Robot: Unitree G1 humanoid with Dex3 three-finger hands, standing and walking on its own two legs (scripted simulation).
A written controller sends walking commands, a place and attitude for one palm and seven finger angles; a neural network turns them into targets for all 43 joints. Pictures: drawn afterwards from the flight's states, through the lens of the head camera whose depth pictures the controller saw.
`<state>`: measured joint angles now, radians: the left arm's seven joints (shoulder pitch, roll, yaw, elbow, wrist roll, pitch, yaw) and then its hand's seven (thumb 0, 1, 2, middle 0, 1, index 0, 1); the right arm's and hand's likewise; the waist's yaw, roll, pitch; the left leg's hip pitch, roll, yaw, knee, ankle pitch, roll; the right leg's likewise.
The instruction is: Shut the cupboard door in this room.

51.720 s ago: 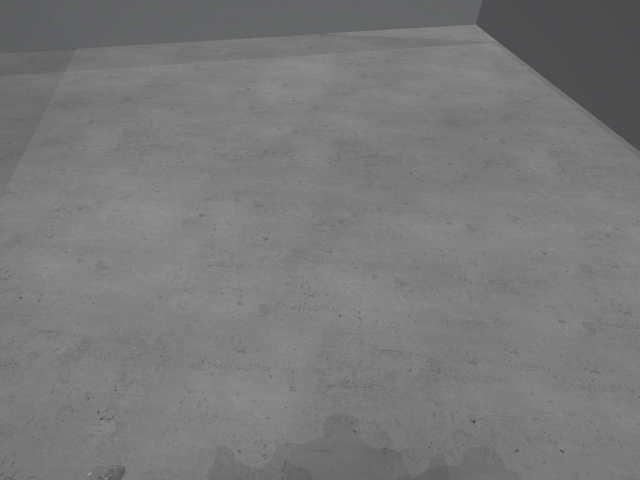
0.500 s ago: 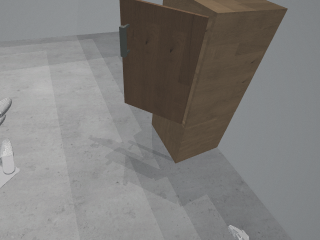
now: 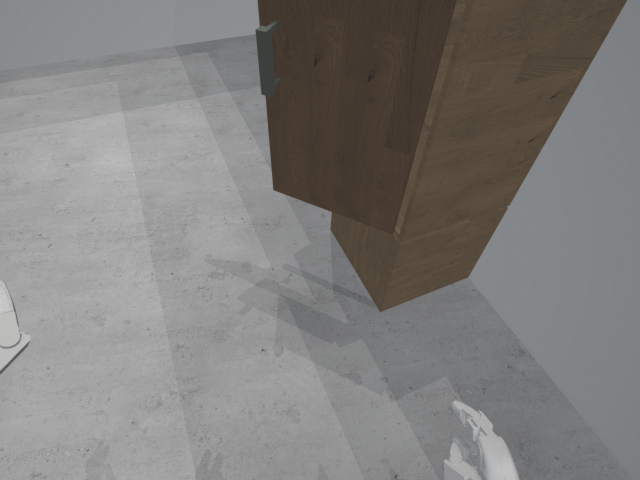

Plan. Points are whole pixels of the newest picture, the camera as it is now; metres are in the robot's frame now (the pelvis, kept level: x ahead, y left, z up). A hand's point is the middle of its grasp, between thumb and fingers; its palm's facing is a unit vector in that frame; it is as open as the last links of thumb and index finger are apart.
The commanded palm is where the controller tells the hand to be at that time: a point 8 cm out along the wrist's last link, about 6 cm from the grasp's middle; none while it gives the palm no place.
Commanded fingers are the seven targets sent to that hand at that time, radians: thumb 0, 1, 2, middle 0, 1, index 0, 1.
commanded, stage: stop stepping back and stand still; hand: left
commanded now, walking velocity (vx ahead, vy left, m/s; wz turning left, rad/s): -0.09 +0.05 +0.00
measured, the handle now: (271, 59) +0.90 +0.15 +0.08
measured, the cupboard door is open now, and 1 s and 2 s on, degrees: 40 40 40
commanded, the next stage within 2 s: let the arm hang, fingers relaxed in 0.22 s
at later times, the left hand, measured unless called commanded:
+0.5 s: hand (109, 474) +0.14 +0.27 -0.08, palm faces +0.06 -0.93 -0.37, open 7.4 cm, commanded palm none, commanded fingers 0.00 0.90 0.90 -0.20 -0.30 -0.20 -0.30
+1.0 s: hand out of the picture -0.13 +0.21 -0.16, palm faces +0.05 -0.98 -0.20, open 7.3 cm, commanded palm none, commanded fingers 0.00 0.90 0.90 -0.20 -0.30 -0.20 -0.30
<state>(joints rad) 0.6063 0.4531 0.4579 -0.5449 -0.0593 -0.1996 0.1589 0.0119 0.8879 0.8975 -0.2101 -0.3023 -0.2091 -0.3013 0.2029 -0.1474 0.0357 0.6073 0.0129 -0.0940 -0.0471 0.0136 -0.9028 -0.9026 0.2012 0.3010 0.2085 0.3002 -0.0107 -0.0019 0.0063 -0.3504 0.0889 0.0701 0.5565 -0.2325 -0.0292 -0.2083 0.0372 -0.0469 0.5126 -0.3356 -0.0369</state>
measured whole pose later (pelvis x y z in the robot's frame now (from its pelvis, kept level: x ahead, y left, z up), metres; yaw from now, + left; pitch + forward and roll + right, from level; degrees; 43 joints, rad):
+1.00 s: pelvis -0.03 +0.04 +0.01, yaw +1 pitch -1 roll -1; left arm 0.44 0.15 0.00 1.18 0.02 0.02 0.04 0.00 0.91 0.90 -0.20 -0.30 -0.20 -0.30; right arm 0.34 -0.14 -0.01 1.12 -0.01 0.04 -0.03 0.01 -0.91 -0.90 0.20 0.30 0.20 0.30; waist 0.00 0.02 0.03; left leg -0.29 0.01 0.09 0.43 -0.13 0.04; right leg -0.18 -0.04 -0.04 0.45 -0.26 0.02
